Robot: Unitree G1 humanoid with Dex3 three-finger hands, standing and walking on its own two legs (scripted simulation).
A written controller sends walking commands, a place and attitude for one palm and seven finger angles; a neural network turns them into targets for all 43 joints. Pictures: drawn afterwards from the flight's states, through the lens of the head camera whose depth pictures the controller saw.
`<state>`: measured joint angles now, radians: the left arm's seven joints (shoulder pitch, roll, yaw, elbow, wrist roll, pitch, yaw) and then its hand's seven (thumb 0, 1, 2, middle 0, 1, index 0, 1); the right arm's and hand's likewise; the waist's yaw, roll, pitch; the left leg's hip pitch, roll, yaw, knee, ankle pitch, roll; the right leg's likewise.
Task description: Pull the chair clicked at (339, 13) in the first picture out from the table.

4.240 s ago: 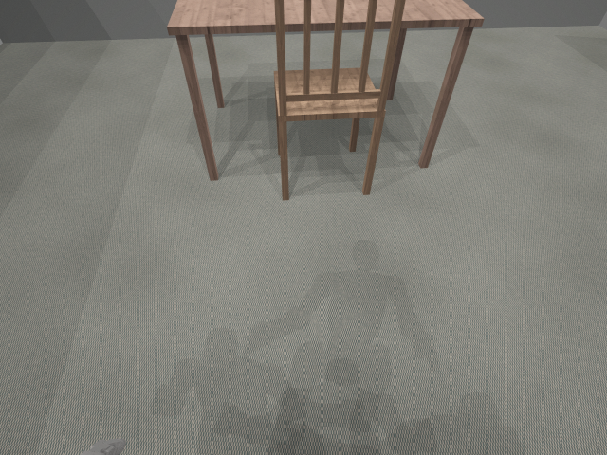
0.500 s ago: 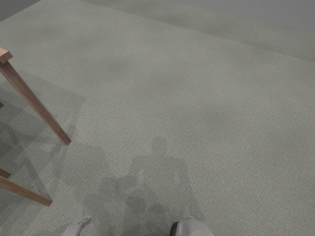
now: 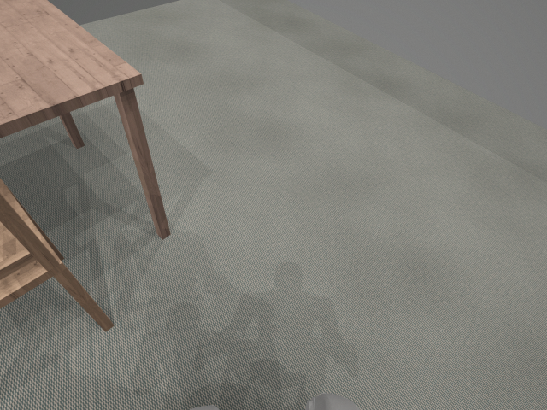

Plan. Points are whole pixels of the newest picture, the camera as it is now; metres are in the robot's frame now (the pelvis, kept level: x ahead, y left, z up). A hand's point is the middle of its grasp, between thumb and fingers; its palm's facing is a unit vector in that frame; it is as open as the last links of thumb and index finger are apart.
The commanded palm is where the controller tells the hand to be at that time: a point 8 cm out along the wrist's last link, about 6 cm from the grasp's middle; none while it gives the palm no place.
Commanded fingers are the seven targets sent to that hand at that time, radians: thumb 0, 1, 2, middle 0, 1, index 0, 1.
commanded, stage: turn to face it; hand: left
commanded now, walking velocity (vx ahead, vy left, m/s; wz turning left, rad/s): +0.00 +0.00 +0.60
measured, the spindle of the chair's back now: out of the picture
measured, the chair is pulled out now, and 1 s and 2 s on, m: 0.00 0.00 0.00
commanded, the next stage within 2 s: take the last steps up to it in 1.32 s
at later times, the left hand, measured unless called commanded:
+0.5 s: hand out of the picture +0.05 +0.16 -0.13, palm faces +0.29 -0.91 -0.29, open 7.4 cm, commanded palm none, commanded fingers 0.00 0.90 0.90 -0.20 -0.30 -0.20 -0.30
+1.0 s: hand out of the picture -0.17 +0.15 -0.17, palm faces +0.60 -0.75 -0.27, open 7.4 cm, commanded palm none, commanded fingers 0.00 0.90 0.90 -0.20 -0.30 -0.20 -0.30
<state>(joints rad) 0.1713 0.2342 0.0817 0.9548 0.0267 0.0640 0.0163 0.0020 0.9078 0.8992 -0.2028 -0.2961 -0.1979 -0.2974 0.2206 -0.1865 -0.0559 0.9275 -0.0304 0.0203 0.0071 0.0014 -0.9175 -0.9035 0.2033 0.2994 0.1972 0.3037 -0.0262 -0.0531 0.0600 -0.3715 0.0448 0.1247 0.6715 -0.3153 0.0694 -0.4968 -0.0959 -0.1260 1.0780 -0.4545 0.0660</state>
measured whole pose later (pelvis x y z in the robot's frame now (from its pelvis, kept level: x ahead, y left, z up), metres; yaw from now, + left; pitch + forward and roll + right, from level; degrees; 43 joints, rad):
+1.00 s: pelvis -0.05 -0.05 +0.00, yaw +35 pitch +0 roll +0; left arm 0.26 0.29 0.07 0.95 0.02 0.08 0.02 0.00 0.91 0.90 -0.20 -0.30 -0.20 -0.30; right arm 0.11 -0.23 -0.05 0.90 -0.02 0.03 0.02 0.00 -0.91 -0.90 0.20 0.30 0.20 0.30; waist 0.03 -0.06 0.09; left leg -0.26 0.01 0.07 0.60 -0.33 0.03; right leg -0.42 -0.15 -0.11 0.97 -0.50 0.08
